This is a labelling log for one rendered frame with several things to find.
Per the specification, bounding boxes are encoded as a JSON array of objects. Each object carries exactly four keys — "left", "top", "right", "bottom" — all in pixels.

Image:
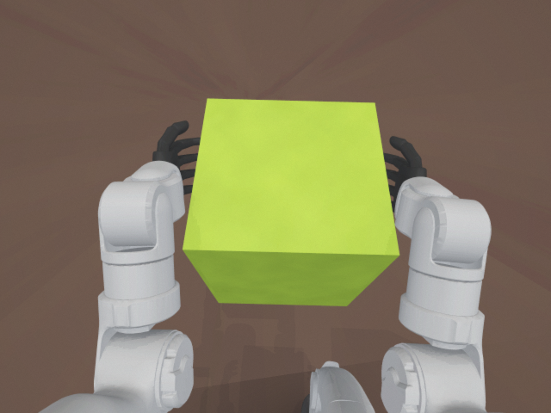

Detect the robot left upper arm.
[{"left": 39, "top": 330, "right": 194, "bottom": 413}]

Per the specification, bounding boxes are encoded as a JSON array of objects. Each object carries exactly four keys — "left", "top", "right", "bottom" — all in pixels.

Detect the right robot forearm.
[{"left": 394, "top": 176, "right": 492, "bottom": 407}]

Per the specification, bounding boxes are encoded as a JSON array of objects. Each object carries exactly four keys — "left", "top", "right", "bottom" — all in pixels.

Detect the robot right thigh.
[{"left": 310, "top": 367, "right": 375, "bottom": 413}]

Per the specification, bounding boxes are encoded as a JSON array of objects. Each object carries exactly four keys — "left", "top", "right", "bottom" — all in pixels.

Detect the robot right upper arm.
[{"left": 381, "top": 343, "right": 500, "bottom": 413}]

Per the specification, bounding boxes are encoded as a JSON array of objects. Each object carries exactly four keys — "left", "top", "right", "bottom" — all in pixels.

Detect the right robot hand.
[{"left": 383, "top": 136, "right": 427, "bottom": 212}]

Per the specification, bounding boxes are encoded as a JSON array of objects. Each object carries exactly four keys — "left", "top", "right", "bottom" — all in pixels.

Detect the carton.
[{"left": 183, "top": 99, "right": 399, "bottom": 306}]

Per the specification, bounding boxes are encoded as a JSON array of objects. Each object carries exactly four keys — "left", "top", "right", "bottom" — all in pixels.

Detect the left robot forearm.
[{"left": 94, "top": 161, "right": 185, "bottom": 391}]

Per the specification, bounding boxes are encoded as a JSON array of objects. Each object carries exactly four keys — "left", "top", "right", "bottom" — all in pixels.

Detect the left robot hand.
[{"left": 152, "top": 120, "right": 201, "bottom": 195}]

